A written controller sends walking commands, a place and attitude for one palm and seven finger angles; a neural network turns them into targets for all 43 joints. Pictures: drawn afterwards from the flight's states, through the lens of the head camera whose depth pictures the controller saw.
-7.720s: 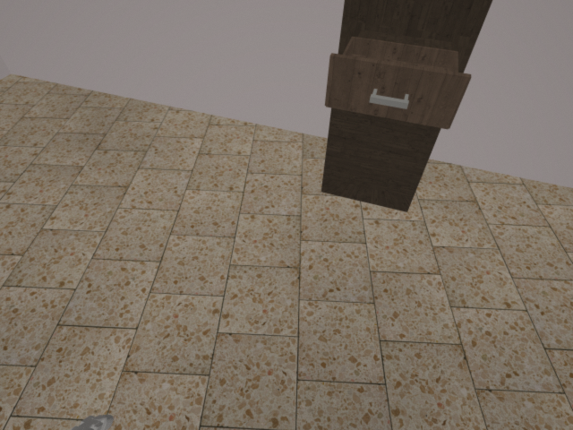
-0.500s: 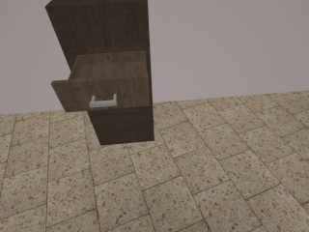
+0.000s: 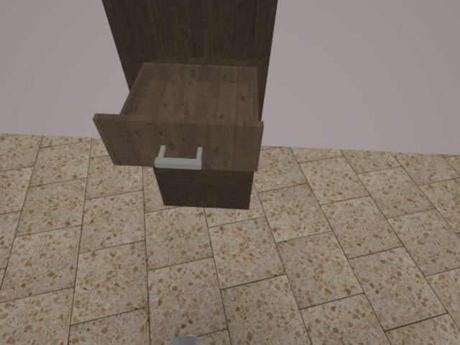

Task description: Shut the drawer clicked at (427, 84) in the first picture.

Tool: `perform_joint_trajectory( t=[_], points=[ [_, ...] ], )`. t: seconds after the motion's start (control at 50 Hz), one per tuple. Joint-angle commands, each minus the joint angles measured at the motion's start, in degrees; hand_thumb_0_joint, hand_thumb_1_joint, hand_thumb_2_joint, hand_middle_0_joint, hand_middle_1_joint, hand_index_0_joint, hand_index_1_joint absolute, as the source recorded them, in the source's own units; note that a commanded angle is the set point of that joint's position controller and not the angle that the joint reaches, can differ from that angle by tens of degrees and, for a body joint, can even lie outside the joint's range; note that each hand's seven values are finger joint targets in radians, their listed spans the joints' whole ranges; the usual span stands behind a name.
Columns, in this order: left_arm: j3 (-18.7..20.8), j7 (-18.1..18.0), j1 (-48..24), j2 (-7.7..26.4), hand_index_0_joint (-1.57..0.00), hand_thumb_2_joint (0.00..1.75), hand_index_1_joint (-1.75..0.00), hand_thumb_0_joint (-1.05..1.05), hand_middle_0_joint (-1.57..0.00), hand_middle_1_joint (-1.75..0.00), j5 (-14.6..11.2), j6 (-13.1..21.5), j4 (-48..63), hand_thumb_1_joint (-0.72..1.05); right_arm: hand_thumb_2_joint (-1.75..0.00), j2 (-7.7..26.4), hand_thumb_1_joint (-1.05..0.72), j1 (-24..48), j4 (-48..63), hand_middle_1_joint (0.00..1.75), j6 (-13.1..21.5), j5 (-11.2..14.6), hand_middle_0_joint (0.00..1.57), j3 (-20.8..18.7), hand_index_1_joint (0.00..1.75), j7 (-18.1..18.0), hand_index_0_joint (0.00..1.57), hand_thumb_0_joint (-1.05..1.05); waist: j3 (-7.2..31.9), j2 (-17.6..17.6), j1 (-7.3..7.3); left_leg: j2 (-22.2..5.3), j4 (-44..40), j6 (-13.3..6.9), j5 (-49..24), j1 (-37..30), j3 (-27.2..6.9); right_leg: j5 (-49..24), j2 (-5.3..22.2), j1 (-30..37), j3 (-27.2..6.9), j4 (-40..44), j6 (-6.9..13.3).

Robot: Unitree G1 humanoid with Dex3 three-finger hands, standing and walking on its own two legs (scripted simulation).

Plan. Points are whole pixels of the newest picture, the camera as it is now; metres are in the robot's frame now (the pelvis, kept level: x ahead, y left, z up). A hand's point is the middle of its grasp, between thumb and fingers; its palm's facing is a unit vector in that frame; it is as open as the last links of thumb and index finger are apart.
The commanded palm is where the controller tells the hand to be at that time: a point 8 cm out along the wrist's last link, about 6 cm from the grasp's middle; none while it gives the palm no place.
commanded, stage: take the last steps up to it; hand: left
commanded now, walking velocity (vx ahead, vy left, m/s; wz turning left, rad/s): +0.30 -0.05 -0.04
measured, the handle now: (179, 157) +0.51 +0.18 -0.03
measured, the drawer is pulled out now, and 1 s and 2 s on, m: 0.28 0.28 0.28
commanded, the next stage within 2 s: come to a stop and stand still in 0.40 s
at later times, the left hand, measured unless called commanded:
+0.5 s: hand (176, 259) +0.30 +0.16 -0.14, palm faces -0.09 -0.97 -0.23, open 7.4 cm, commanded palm none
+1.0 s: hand (153, 301) +0.22 +0.19 -0.17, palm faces +0.05 -0.97 -0.23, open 7.4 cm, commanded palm none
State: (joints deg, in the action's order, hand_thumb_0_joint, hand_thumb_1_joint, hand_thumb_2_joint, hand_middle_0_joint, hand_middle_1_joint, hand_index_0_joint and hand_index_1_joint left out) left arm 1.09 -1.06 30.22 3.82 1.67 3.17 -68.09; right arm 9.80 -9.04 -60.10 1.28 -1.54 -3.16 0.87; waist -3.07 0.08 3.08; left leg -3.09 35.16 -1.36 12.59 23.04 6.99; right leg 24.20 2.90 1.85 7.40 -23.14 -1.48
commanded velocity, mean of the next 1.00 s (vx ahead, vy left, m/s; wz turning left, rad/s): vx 0.03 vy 0.02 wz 0.00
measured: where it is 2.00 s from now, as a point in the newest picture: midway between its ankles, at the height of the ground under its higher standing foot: outside the picture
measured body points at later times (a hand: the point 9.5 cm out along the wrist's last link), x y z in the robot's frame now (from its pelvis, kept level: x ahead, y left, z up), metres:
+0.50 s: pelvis +0.16 -0.02 +0.00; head +0.18 -0.04 +0.45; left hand +0.31 +0.21 -0.12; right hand +0.08 -0.23 -0.16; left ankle +0.07 +0.11 -0.73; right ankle +0.26 -0.14 -0.72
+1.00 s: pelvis +0.16 -0.01 +0.00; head +0.16 +0.00 +0.45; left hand +0.22 +0.24 -0.15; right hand +0.23 -0.25 -0.14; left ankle +0.16 +0.11 -0.73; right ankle +0.26 -0.14 -0.72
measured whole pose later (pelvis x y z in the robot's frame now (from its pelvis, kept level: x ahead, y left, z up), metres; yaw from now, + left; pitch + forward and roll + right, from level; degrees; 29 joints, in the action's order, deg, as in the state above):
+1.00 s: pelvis +0.16 -0.01 +0.00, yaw -2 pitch -2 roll +0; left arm 3.4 -1.6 11.2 12.0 1.5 -2.8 -58.0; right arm 10.5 -11.0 -56.6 -1.0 -1.1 -2.9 -0.6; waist -2.2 -1.6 1.6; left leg -0.7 33.0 0.3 17.7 13.4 2.6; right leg 10.8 4.7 -23.3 6.2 -32.5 0.1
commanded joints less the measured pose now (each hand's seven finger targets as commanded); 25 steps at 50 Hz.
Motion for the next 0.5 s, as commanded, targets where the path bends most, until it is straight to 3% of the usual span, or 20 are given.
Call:
perform_joint_trajectory(
  t=[0.0, 0.02, 0.04, 0.06, 0.08, 0.12, 0.14, 0.18, 0.24, 0.36, 0.38, 0.42, 0.44, 0.46, 0.48],
  points=[
    [1.4, -0.1, 1.8, 5.1, -0.2, 0.9, -0.3, 0.0, -0.2, -0.3, -1.3, 0.5, 4.9, 0.9, -0.9, 13.9, -0.9, -22.8, -2.3, 0.3, 2.2, -0.2, 0.2, -2.9, 0.3, -2.0, 0.2, 0.0, 12.3, 15.9, -9.57, -22.7, -16.0, -10.5, -9.3, -37.8, -31.3, 8.0, -2.0, -32.7, -0.6, -40.7, 2.1],
    [1.5, -0.4, -2.5, 6.8, -0.2, 0.9, -0.3, 0.0, -0.2, -0.3, -1.0, 0.2, 6.2, 0.9, -0.9, 13.4, -0.9, -21.4, -2.5, 0.3, 1.9, 0.4, 0.2, -2.9, 0.3, -2.5, 0.2, 0.0, 11.4, 10.7, -9.9, -24.0, -18.8, -11.9, -5.5, -34.3, -32.3, 8.7, -0.6, -35.6, -5.7, -48.1, 3.0],
    [1.8, -0.1, -6.0, 6.7, -0.2, 0.9, -0.3, 0.0, -0.2, -0.3, -1.0, 0.1, 6.6, 0.9, -0.9, 11.6, -0.9, -16.8, -1.2, 0.3, 2.0, 0.4, 0.2, -2.6, 0.3, -2.7, 0.2, 0.0, 6.8, 9.0, -8.62, -23.1, -20.0, -11.9, -3.0, -28.1, -29.0, 4.0, 2.1, -38.7, -6.9, -51.7, 2.9],
    [2.0, 0.4, -8.5, 7.2, -0.2, 0.9, -0.3, 0.0, -0.2, -0.3, -0.8, -0.2, 7.0, 0.9, -0.9, 8.7, -0.9, -13.0, 0.2, 0.3, 2.2, 0.5, 0.2, -2.0, 0.3, -2.6, 0.2, 0.0, 1.5, 4.9, -7.44, -21.3, -21.6, -11.5, -0.4, -21.1, -26.0, 0.5, 3.8, -38.5, -7.1, -51.7, 2.6],
    [2.2, 0.8, -9.5, 6.5, -0.2, 0.9, -0.3, 0.0, -0.2, -0.3, -0.2, -0.5, 7.0, 0.9, -0.9, 6.0, -0.9, -11.1, 0.4, 0.3, 2.6, 0.3, 0.2, -1.1, 0.3, -2.5, 0.2, 0.0, -2.6, 3.5, -5.9, -18.9, -23.4, -9.7, -1.8, -14.8, -21.4, -2.6, 4.9, -36.6, -7.5, -49.7, 2.2],
    [2.1, 1.2, -6.8, 5.0, -0.2, 0.9, -0.3, 0.0, -0.2, -0.3, 0.1, -1.6, 6.5, 0.9, -0.9, 3.7, -0.9, -9.3, 0.5, 0.3, 3.4, 0.4, 0.2, -0.2, 0.3, -2.4, 0.2, 0.0, -2.2, 5.0, -2.86, -14.8, -24.1, -7.5, -7.7, -10.7, -12.7, -6.4, 5.1, -32.5, -6.6, -45.2, 1.4],
    [2.3, 1.2, -6.2, 4.7, -0.2, 0.9, -0.3, 0.0, -0.2, -0.3, 0.2, -2.1, 6.7, 0.9, -0.9, 2.9, -0.9, -9.2, 1.0, 0.3, 3.6, 0.4, 0.2, -0.5, 0.3, -2.4, 0.2, 0.0, -1.7, 5.7, -2.38, -13.6, -24.3, -7.4, -10.4, -10.6, -10.0, -8.3, 5.0, -32.4, -6.1, -43.7, 0.8],
    [2.4, 1.4, -8.0, 5.5, -0.2, 0.9, -0.3, 0.0, -0.2, -0.3, 0.2, -2.5, 8.0, 0.9, -0.9, 3.5, -0.9, -9.9, 1.3, 0.3, 3.9, 0.5, 0.2, -0.4, 0.3, -2.4, 0.2, 0.0, -1.6, 5.0, -2.0, -13.3, -24.7, -7.9, -15.9, -12.1, -8.4, -10.6, 5.2, -34.0, -6.0, -40.5, 0.1],
    [2.6, 1.6, -12.8, 6.9, -0.2, 0.9, -0.3, 0.0, -0.2, -0.3, 0.0, -3.1, 10.2, 0.9, -0.9, 4.8, -0.9, -10.6, 1.2, 0.3, 3.6, 0.6, 0.2, -0.4, 0.3, -2.2, 0.2, 0.0, -3.5, 5.7, -2.07, -13.0, -25.4, -8.1, -15.9, -13.6, -6.8, -13.9, 5.4, -36.4, -5.6, -35.4, -0.8],
    [2.2, 1.8, -23.8, 8.3, -0.2, 0.9, -0.3, 0.0, -0.2, -0.3, -0.3, -2.7, 14.3, 0.9, -0.9, 6.5, -0.9, -14.2, -0.4, 0.3, 2.6, -0.2, 0.2, -0.9, 0.3, -2.1, 0.2, 0.0, -5.5, 5.7, -4.99, -14.0, -22.1, -7.8, -21.6, -17.4, -6.0, -12.7, 3.9, -33.4, -3.0, -19.3, 0.3],
    [2.2, 1.8, -24.2, 8.2, -0.2, 0.9, -0.3, 0.0, -0.2, -0.3, -0.3, -2.6, 14.5, 0.9, -0.9, 6.9, -0.9, -14.2, -0.6, 0.3, 2.4, -0.3, 0.2, -1.0, 0.3, -2.1, 0.2, 0.0, -5.2, 6.5, -4.93, -13.9, -21.0, -7.4, -22.6, -18.3, -5.4, -12.3, 3.1, -32.0, -2.3, -17.1, 0.6],
    [2.3, 1.9, -23.5, 8.6, -0.2, 0.9, -0.3, 0.0, -0.2, -0.3, -0.4, -2.1, 14.4, 0.9, -0.9, 7.3, -0.9, -14.4, -1.2, 0.3, 1.9, -0.4, 0.2, -1.1, 0.3, -2.2, 0.2, 0.0, -3.4, 6.9, -4.77, -13.8, -17.4, -6.5, -23.3, -18.0, -5.3, -11.8, 1.6, -25.8, -1.1, -12.8, 1.5],
    [2.5, 1.8, -20.4, 9.3, -0.2, 0.9, -0.3, 0.0, -0.2, -0.3, -0.3, -1.7, 13.3, 0.9, -0.9, 7.4, -0.9, -14.3, -1.4, 0.3, 1.7, -0.2, 0.2, -0.9, 0.3, -2.2, 0.2, 0.0, -1.8, 5.2, -3.16, -12.8, -13.5, -5.5, -24.1, -16.7, -4.5, -13.6, 0.3, -19.7, -0.2, -9.5, 1.9],
    [2.7, 1.6, -15.1, 10.8, -0.2, 0.9, -0.3, 0.0, -0.2, -0.3, -0.2, -1.1, 11.5, 0.9, -0.9, 6.8, -0.9, -14.6, -1.7, 0.3, 1.7, 0.1, 0.2, -0.8, 0.3, -2.0, 0.2, 0.0, 1.3, 1.5, -0.87, -10.1, -6.6, -3.8, -25.0, -15.3, -3.2, -17.4, -1.1, -11.5, 0.9, -5.0, 2.2],
    [3.4, 1.1, -8.4, 14.0, -0.2, 0.9, -0.3, 0.0, -0.2, -0.3, 0.0, -0.2, 9.1, 0.9, -0.9, 5.5, -0.9, -14.8, -2.0, 0.3, 1.9, 0.7, 0.2, -0.4, 0.3, -1.8, 0.2, 0.0, 5.7, -3.1, 1.96, -7.0, 4.2, -1.3, -17.6, -7.6, -0.7, -25.8, 4.8, 0.7, -5.6, -4.6, 4.1]
  ],
)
